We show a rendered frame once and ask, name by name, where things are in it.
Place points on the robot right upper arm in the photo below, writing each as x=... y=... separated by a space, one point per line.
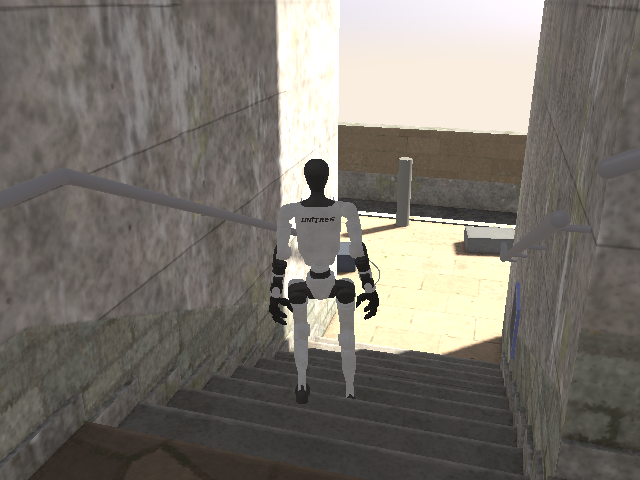
x=349 y=211

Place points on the robot right forearm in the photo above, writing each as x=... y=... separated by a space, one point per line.
x=364 y=271

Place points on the robot left forearm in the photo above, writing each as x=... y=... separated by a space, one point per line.
x=278 y=272

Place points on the humanoid robot torso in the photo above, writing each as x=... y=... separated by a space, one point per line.
x=318 y=236

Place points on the robot left upper arm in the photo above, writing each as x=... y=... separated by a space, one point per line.
x=286 y=213

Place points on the robot right hand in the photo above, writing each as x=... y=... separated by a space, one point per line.
x=373 y=304

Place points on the right robot shin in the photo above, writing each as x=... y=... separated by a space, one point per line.
x=349 y=366

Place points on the robot left hand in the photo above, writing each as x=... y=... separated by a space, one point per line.
x=275 y=310

